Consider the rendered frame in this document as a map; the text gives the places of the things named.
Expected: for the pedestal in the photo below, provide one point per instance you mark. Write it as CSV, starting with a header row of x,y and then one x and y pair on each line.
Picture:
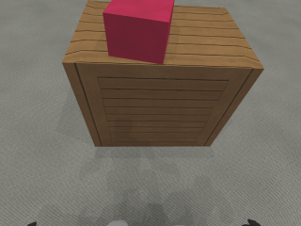
x,y
208,69

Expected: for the carton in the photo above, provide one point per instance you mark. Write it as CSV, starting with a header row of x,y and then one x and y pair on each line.
x,y
138,29

